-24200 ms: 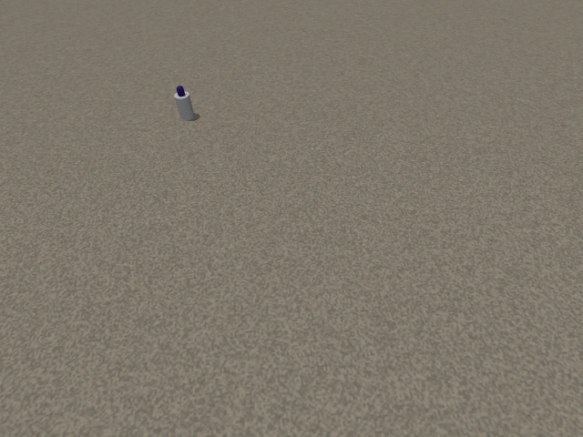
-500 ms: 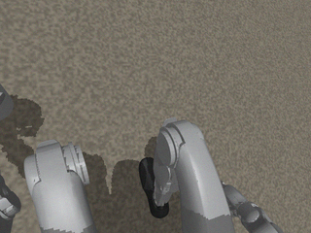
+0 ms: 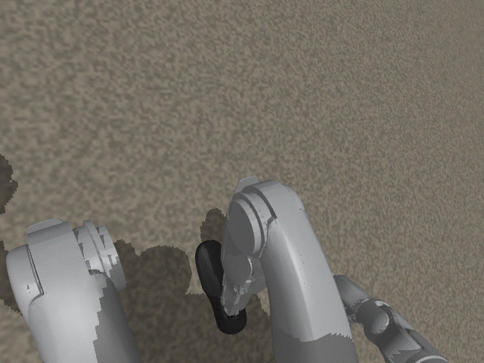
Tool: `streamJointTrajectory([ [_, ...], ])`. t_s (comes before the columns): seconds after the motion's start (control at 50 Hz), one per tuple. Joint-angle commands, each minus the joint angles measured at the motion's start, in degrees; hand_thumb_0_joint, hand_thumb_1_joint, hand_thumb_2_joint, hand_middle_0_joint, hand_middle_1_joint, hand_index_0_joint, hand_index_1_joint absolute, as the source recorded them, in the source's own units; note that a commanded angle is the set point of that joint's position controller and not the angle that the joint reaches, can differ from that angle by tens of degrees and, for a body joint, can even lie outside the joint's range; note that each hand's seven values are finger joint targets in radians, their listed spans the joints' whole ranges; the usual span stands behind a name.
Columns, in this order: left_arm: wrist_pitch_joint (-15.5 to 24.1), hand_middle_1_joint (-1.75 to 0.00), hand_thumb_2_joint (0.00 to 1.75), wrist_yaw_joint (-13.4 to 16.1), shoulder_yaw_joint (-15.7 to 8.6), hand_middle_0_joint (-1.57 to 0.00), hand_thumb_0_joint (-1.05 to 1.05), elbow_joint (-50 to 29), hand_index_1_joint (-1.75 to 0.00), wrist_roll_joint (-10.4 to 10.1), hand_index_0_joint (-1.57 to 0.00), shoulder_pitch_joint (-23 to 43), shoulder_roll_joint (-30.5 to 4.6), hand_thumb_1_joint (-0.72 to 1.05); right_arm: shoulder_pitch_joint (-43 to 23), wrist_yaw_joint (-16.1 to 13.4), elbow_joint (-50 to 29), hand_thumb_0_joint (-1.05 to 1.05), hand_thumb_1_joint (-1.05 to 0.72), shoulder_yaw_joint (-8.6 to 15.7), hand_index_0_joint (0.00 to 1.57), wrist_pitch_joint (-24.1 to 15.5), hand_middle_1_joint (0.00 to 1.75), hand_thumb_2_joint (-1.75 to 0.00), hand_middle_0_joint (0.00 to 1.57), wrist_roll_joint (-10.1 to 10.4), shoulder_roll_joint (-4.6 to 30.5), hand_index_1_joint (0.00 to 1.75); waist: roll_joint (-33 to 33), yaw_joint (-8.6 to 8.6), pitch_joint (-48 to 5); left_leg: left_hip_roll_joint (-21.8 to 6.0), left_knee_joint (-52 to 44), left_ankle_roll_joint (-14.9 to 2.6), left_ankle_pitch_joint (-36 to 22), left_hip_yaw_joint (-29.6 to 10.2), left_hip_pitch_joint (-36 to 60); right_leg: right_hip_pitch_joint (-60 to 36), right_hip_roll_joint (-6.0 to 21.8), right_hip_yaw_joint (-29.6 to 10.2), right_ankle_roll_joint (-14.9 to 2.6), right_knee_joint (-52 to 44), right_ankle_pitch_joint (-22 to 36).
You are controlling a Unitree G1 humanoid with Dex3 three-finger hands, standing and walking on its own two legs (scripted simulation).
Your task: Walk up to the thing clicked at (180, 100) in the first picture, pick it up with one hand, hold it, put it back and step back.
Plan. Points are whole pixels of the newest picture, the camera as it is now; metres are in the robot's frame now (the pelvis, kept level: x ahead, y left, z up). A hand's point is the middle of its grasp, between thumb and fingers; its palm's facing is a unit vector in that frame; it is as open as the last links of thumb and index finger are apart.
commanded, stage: lower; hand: left
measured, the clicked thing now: out of the picture +0.45 +0.33 -0.15
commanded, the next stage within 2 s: loosen in 0.94 s
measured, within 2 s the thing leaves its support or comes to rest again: rests again in 1.56 s
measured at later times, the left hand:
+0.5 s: hand out of the picture +0.44 +0.34 -0.15, palm faces +0.53 -0.85 +0.01, open 11.7 cm
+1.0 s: hand out of the picture +0.45 +0.33 -0.17, palm faces +0.53 -0.85 +0.01, open 11.7 cm
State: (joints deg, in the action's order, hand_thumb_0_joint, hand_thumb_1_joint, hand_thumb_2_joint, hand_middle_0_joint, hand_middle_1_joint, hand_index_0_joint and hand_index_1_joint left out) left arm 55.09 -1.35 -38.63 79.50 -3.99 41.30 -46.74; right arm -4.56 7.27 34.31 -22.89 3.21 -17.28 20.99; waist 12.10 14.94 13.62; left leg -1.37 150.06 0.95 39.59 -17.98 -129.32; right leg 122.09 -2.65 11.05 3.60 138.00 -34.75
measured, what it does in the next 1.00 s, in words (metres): stands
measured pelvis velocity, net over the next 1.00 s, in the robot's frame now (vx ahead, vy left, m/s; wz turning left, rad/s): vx -0.01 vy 0.01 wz -0.04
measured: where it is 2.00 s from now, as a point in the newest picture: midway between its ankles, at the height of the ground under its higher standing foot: (168, 332)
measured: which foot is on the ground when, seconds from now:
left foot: down 0.00-1.00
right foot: down 0.00-1.00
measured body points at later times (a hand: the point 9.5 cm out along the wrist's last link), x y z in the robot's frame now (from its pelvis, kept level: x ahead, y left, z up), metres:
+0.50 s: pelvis +0.00 +0.01 +0.00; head +0.23 +0.18 +0.34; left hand +0.41 +0.38 -0.15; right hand +0.15 -0.25 -0.04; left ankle +0.08 +0.13 -0.25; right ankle +0.14 -0.12 -0.25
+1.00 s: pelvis -0.01 +0.01 +0.00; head +0.23 +0.18 +0.33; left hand +0.41 +0.37 -0.16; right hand +0.15 -0.25 -0.04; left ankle +0.08 +0.13 -0.25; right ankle +0.14 -0.12 -0.25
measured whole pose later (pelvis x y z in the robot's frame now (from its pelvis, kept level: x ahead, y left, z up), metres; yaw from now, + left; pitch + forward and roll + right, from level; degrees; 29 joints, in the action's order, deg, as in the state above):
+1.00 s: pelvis -0.01 +0.01 +0.00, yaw -2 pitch +13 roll -17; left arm 60.3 1.3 -37.7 85.5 -4.0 41.4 -53.0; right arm -9.1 7.0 30.7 -29.5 3.7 -20.3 22.0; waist 16.3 15.7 18.0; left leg -1.9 152.2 0.6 40.1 -21.5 -127.4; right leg 119.4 -4.3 13.6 4.5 137.1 -33.3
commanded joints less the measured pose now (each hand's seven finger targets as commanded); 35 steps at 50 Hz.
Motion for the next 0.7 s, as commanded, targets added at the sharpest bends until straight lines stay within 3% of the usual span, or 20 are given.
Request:
streamJointTrajectory([
  [0.0, 5.1, -1.41, 1.25, 0.8, -0.8, -1.3, 0.0, -8.5, -1.41, -0.1, -1.32, 12.0, -15.2, 0.09, 3.9, -0.7, -1.4, 0.0, -0.91, 5.4, 0.2, 0.6, 0.3, -0.91, 0.2, -0.8, 19.7, 0.3, -30.1, 3.64, -33.3, -3.2, -18.9, 0.5, -4.9, 4.5, 23.6, -17.0, -1.7, 6.4, -4.06, -9.6, 7.1],
  [0.1, 5.8, -1.39, 1.23, 1.0, -0.3, -1.28, 0.0, -7.5, -1.39, -0.2, -1.3, 12.4, -15.8, 0.08, 3.1, -0.7, -1.9, 0.0, -0.91, 4.5, 0.2, 0.7, 0.3, -0.91, 0.2, -1.1, 19.8, 0.3, -29.5, 4.31, -33.3, -3.1, -18.1, 0.29, -5.8, 4.4, 23.0, -17.9, -2.1, 6.7, -3.97, -9.7, 7.9],
  [0.14, 5.9, -1.38, 1.23, 0.9, 0.8, -1.27, 0.0, -6.9, -1.38, -0.6, -1.29, 11.9, -14.1, 0.09, 3.0, -0.7, -1.8, 0.0, -0.91, 4.3, 0.2, 0.5, 0.3, -0.91, 0.2, -1.3, 19.9, 0.3, -29.0, 4.93, -33.0, -3.2, -17.7, 0.22, -6.4, 4.2, 23.3, -18.2, -2.1, 6.7, -3.79, -9.7, 8.7],
  [0.18, 6.2, -1.37, 1.21, 0.9, 0.9, -1.28, 0.0, -7.1, -1.37, -0.6, -1.3, 12.7, -15.2, 0.12, 2.5, -0.7, -1.9, 0.0, -0.92, 4.0, 0.2, 0.3, 0.3, -0.91, 0.2, -1.2, 20.1, 0.3, -28.6, 5.11, -32.8, -3.3, -17.5, 0.14, -6.4, 4.0, 22.9, -18.0, -2.2, 6.8, -3.78, -9.7, 8.9],
  [0.3, 6.4, -1.36, 1.2, 1.3, 0.3, -1.28, 0.0, -6.3, -1.36, -0.3, -1.3, 11.7, -16.8, 0.1, 1.6, -0.8, -2.2, 0.0, -0.91, 3.4, 0.2, 0.6, 0.3, -0.91, 0.2, -1.6, 20.3, 0.3, -30.3, 4.34, -31.8, -3.6, -18.1, 0.66, -7.3, 3.2, 24.1, -18.0, -2.4, 7.3, -3.94, -9.1, 9.2],
  [0.32, 6.5, -1.37, 1.22, 1.3, 0.8, -1.27, 0.0, -6.1, -1.37, -0.4, -1.29, 11.2, -15.5, 0.1, 1.9, -0.8, -2.4, 0.0, -0.91, 3.4, 0.2, 0.7, 0.3, -0.91, 0.2, -1.8, 20.3, 0.3, -30.1, 4.8, -32.5, -3.7, -17.9, 0.7, -8.3, 3.2, 25.1, -18.4, -2.4, 7.5, -3.81, -9.1, 10.0],
  [0.36, 6.7, -1.36, 1.22, 1.6, 0.1, -1.27, 0.0, -6.7, -1.37, -0.2, -1.28, 11.9, -17.2, 0.09, 0.9, -0.8, -2.5, 0.0, -0.91, 3.1, 0.2, 0.8, 0.3, -0.91, 0.2, -1.9, 20.4, 0.3, -30.9, 4.28, -31.6, -3.8, -18.1, 0.75, -7.6, 3.1, 24.9, -17.9, -2.4, 7.4, -3.88, -9.0, 9.4],
  [0.5, 7.6, -1.37, 1.23, 2.2, 0.1, -1.28, 0.0, -5.1, -1.37, 0.0, -1.3, 11.9, -17.8, 0.13, 0.5, -0.8, -3.0, 0.0, -0.91, 2.3, 0.2, 1.0, 0.3, -0.91, 0.2, -2.3, 20.6, 0.3, -30.3, 5.48, -30.9, -3.9, -17.9, 0.63, -6.7, 2.5, 24.3, -18.6, -2.7, 8.1, -3.74, -9.2, 9.1],
  [0.62, 8.0, -1.38, 1.24, 1.9, 1.9, -1.3, 0.0, -3.3, -1.38, -0.4, -1.32, 12.0, -16.3, 0.15, -0.4, -0.8, -3.4, 0.0, -0.91, 1.8, 0.2, 0.9, 0.3, -0.9, 0.2, -2.5, 20.9, 0.3, -28.7, 6.35, -29.5, -3.9, -17.6, 0.36, -4.6, 2.2, 23.4, -17.9, -3.0, 8.6, -3.52, -9.7, 7.9],
  [0.68, 8.3, -1.36, 1.22, 2.0, 1.4, -1.27, 0.0, -2.7, -1.36, -0.7, -1.29, 10.9, -16.9, 0.13, -0.4, -0.9, -3.5, 0.0, -0.9, 1.3, 0.2, 0.9, 0.3, -0.9, 0.2, -2.7, 20.9, 0.3, -28.8, 5.68, -30.1, -3.9, -17.3, 0.47, -6.7, 2.0, 24.0, -19.2, -3.1, 8.6, -3.43, -9.4, 9.5],
])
